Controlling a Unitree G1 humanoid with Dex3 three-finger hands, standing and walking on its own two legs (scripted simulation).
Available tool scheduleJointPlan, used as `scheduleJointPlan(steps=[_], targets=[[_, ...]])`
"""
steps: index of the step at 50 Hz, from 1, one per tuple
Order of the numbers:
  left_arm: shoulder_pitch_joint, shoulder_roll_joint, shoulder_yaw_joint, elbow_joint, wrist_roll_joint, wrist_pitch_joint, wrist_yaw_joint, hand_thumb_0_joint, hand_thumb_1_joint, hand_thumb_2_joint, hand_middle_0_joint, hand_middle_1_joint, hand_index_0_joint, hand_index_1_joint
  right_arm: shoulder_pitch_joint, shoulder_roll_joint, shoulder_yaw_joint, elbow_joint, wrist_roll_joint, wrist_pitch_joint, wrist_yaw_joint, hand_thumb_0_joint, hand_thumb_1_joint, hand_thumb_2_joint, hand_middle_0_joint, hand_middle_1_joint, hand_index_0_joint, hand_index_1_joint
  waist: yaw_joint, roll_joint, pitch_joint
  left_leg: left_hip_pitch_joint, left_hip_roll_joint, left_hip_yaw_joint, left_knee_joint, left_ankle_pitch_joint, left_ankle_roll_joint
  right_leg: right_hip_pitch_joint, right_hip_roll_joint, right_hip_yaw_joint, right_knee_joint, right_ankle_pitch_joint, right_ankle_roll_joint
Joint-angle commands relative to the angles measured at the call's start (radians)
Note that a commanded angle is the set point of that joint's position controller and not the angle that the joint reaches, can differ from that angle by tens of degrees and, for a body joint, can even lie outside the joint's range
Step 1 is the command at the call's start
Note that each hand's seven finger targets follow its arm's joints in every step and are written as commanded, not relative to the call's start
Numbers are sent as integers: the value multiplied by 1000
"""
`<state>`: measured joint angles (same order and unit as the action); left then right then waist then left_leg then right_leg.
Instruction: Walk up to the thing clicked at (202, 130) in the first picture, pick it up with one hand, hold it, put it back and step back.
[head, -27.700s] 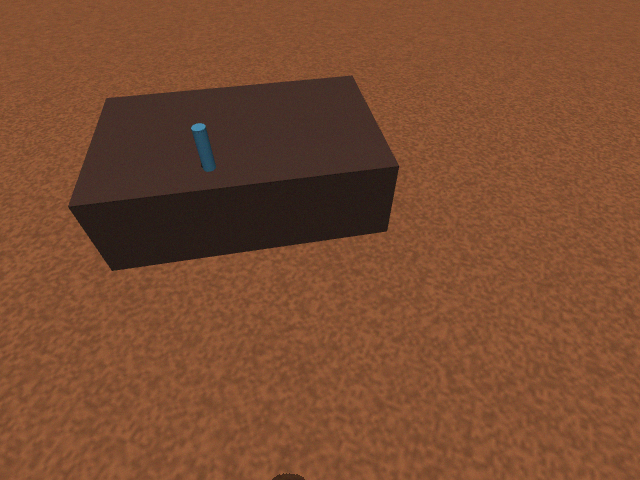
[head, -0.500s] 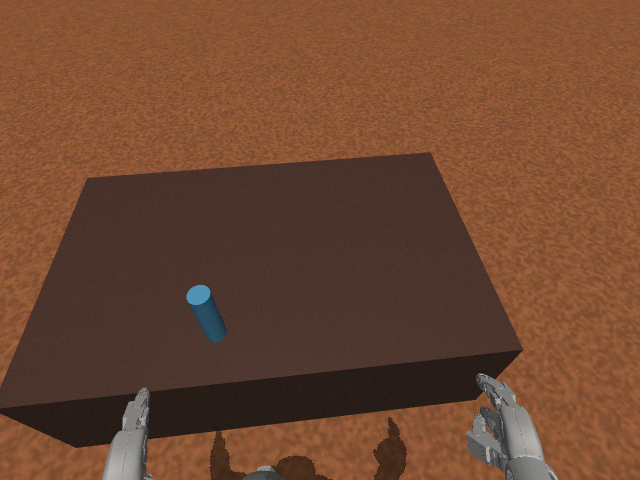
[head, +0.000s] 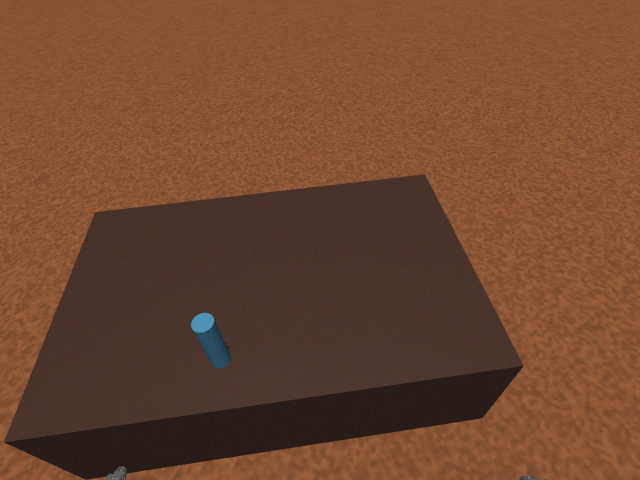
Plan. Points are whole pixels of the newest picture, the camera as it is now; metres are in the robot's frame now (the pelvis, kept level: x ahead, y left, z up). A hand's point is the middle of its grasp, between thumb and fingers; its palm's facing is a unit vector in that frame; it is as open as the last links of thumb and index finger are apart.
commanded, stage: home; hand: left
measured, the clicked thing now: (212, 342) +0.48 +0.26 -0.31
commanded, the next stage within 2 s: stand in 1.34 s
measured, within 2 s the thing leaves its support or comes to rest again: neither
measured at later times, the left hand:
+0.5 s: hand out of the picture +0.01 +0.27 -0.13, palm faces -0.03 -0.92 -0.38, open 17.6 cm
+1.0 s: hand out of the picture +0.03 +0.27 -0.13, palm faces -0.03 -0.93 -0.37, open 17.6 cm
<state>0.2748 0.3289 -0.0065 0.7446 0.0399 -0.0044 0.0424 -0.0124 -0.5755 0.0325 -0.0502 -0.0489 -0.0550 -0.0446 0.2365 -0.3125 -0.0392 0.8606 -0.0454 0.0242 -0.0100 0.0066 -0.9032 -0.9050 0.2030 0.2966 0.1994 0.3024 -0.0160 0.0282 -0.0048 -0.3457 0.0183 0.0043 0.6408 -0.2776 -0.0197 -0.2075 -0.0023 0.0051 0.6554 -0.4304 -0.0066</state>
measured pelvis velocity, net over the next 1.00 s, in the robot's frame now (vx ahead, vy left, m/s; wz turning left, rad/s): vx -0.01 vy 0.01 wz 0.00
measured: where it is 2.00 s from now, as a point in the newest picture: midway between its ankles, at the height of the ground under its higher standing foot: outside the picture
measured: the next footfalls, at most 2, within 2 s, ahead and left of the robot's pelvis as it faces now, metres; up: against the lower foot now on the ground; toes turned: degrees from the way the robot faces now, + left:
none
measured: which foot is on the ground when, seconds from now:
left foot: down 0.00-1.00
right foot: down 0.00-1.00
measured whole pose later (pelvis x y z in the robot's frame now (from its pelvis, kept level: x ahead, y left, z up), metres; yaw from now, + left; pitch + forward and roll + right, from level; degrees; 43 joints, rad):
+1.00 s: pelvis -0.01 +0.01 +0.02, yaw +0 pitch -3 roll +0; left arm 0.18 0.33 -0.01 1.12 0.02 -0.01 0.02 -0.01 -0.56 0.04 -0.05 -0.05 -0.05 -0.05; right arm 0.15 -0.34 0.00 1.12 -0.01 0.01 -0.01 0.00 -0.90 -0.90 0.20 0.30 0.20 0.30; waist -0.01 0.03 0.05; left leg -0.19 0.01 0.01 0.37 -0.13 0.00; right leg -0.04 -0.01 0.01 0.36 -0.27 0.01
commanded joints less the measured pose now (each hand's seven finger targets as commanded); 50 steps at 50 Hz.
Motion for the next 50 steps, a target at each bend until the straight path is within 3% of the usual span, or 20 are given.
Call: scheduleJointPlan(steps=[1,5,7,8,15,20,21,24,28,32,36,39,46,50], targets=[[-47,186,57,-12,-5,-34,21,0,-544,64,-49,-58,-52,-56,-59,-139,-30,-54,10,-30,-4,0,-897,-904,201,301,201,301,7,-41,-44,181,57,-70,-104,357,45,-28,-88,65,-173,449,-16],[-57,196,52,55,-8,-28,23,0,-542,64,-50,-58,-52,-56,-74,-157,-26,0,13,-20,-8,0,-897,-903,201,301,201,301,16,-34,-33,209,62,-79,-155,328,38,0,-92,63,-231,407,-12],[-75,201,49,88,-9,-24,20,0,-559,54,-48,-55,-50,-53,-77,-167,-22,24,14,-18,-9,0,-897,-903,201,301,201,301,9,-29,-15,225,67,-86,-196,264,33,-5,-91,71,-265,325,-13],[-70,197,45,105,-8,-20,17,0,-564,50,-47,-53,-49,-52,-89,-176,-21,36,16,-16,-8,0,-897,-903,201,301,201,301,13,-10,11,217,68,-92,-222,183,31,-25,-86,68,-286,248,-13],[-78,213,42,204,-9,-13,5,0,-606,23,-43,-43,-43,-43,-103,-202,-15,103,19,-23,-8,0,-896,-902,201,301,201,301,14,8,43,201,86,-135,-324,74,28,21,-84,66,-320,193,-10],[-70,214,39,257,-9,-10,-3,0,-611,0,-38,-37,-39,-36,-110,-214,-15,139,22,-14,-5,0,-896,-902,201,301,201,301,15,13,109,148,85,-147,-363,-80,24,-25,-76,67,-360,57,-5],[-71,218,41,261,-8,-12,-4,0,-611,16,-42,-42,-42,-41,-112,-213,-15,140,22,-14,-5,0,-896,-903,201,301,201,301,15,16,95,150,86,-150,-364,-84,28,-11,-77,68,-359,69,-6],[-62,214,39,283,-9,-15,-6,0,-607,23,-43,-43,-43,-43,-130,-208,-11,146,25,-20,-4,0,-896,-902,201,301,201,301,21,5,59,175,89,-148,-356,-38,30,7,-88,76,-359,112,-12],[-86,212,36,296,-11,-17,-8,0,-611,18,-42,-43,-43,-42,-104,-206,-6,171,27,-21,-3,0,-896,-903,201,301,201,301,4,-11,73,192,81,-134,-340,-12,26,-27,-94,86,-388,69,-7],[-75,215,34,311,-13,-17,-9,0,-611,11,-41,-40,-41,-40,-119,-214,-5,179,27,-22,-2,0,-896,-903,201,301,201,301,12,-16,73,194,81,-133,-333,-5,30,-34,-104,95,-400,65,-10],[-79,215,36,322,-16,-19,-9,0,-607,24,-43,-44,-43,-43,-118,-216,-1,185,29,-26,-3,0,-896,-903,201,301,201,301,9,-23,57,209,83,-128,-327,51,32,-6,-106,89,-386,134,-10],[-73,217,37,330,-19,-15,-10,0,-587,35,-45,-47,-45,-46,-119,-220,1,190,33,-26,-6,0,-896,-902,201,301,201,301,10,-5,61,201,89,-139,-342,26,32,7,-98,80,-373,151,-11],[-104,222,39,332,-24,-19,-10,0,-565,47,-47,-49,-47,-49,-113,-216,9,203,34,-32,-8,0,-895,-902,201,301,201,301,7,-33,38,233,88,-115,-319,172,38,45,-115,90,-384,259,-9],[-113,216,40,337,-24,-16,-10,0,-548,57,-49,-53,-49,-53,-126,-224,9,209,36,-33,-11,0,-896,-902,201,301,201,301,8,-29,41,249,90,-113,-324,190,34,47,-112,82,-383,279,-4]])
